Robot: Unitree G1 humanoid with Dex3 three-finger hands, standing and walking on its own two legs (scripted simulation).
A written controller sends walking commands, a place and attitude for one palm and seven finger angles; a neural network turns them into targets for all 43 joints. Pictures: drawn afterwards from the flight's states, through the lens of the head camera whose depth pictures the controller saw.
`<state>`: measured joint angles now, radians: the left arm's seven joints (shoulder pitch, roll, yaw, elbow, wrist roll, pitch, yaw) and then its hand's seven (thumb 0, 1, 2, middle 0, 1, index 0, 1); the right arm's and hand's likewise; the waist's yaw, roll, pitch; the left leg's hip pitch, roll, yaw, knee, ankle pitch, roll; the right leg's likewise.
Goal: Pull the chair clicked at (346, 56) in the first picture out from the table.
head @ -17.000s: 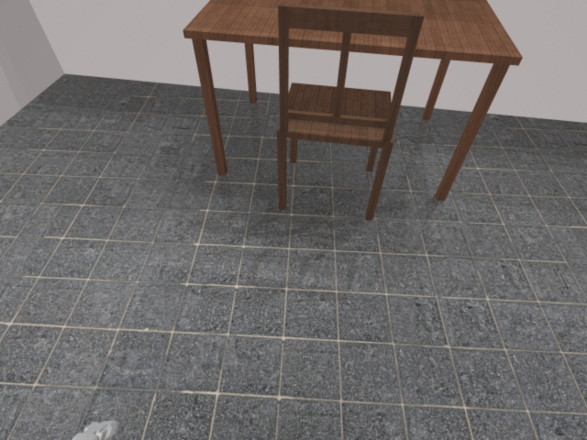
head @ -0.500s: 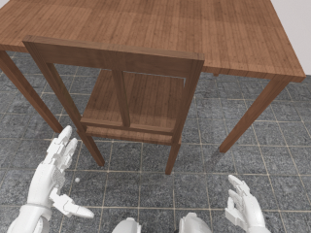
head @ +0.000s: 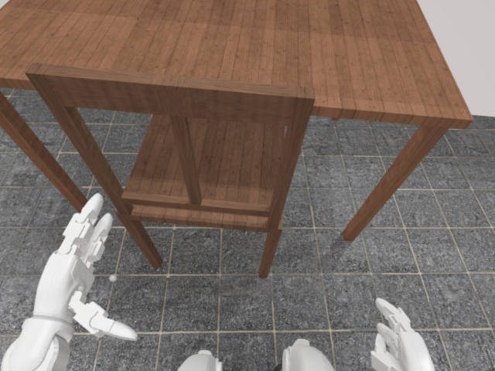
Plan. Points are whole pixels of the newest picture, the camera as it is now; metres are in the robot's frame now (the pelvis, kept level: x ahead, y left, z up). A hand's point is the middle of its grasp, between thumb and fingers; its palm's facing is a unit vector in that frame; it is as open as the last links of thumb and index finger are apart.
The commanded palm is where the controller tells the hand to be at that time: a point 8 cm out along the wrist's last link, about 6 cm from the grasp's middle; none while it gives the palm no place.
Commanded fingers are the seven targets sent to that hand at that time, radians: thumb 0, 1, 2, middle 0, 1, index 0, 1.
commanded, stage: raise the hand toward the chair's back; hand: left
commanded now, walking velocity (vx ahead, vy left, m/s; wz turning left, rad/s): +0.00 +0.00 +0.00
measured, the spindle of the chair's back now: (188, 165) +0.49 +0.14 -0.03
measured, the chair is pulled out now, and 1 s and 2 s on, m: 0.00 0.00 0.00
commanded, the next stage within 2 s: aim the fingers beside a spindle in 0.22 s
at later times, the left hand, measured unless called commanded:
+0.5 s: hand (124, 280) +0.24 +0.19 +0.03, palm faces -0.04 -1.00 -0.05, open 16.9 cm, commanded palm +0.23 +0.24 +0.03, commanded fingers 0.00 -0.50 0.30 -0.06 -0.08 -0.06 -0.08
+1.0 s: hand (152, 254) +0.29 +0.17 +0.01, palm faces -0.06 -1.00 -0.03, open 16.9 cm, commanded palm +0.28 +0.22 +0.01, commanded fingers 0.00 -0.50 0.30 -0.06 -0.08 -0.06 -0.08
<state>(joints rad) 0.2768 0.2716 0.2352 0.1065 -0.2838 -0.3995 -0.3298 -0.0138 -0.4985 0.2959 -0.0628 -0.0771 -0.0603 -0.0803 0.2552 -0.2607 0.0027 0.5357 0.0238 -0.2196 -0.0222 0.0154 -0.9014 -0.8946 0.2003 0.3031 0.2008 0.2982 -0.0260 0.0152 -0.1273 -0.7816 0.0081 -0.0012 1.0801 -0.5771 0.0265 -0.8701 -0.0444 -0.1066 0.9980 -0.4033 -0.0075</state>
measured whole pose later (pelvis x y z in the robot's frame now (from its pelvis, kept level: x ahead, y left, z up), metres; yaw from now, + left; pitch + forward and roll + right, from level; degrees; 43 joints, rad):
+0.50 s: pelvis -0.01 -0.01 +0.00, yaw +1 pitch +16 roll -2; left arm 0.24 0.25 0.20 0.14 -0.27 -0.42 -0.32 -0.01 -0.50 0.30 -0.06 -0.08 -0.06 -0.08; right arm 0.23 -0.26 0.02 0.54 0.02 -0.24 -0.02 0.01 -0.90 -0.89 0.20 0.30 0.20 0.30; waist -0.02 0.02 -0.13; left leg -0.81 0.01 -0.01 1.11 -0.58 0.02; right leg -0.90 -0.05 -0.11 1.03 -0.41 -0.02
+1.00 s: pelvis -0.01 -0.01 -0.02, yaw +0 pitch +19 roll -1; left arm 0.03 0.23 0.17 0.29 -0.23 -0.43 -0.27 -0.01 -0.50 0.30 -0.06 -0.08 -0.06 -0.08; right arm 0.23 -0.26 0.01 0.56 0.01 -0.20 -0.02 0.01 -0.90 -0.89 0.20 0.30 0.20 0.30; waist -0.03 0.02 -0.13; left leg -0.91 0.01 0.00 1.16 -0.59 0.02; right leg -1.01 -0.05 -0.10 1.09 -0.42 -0.02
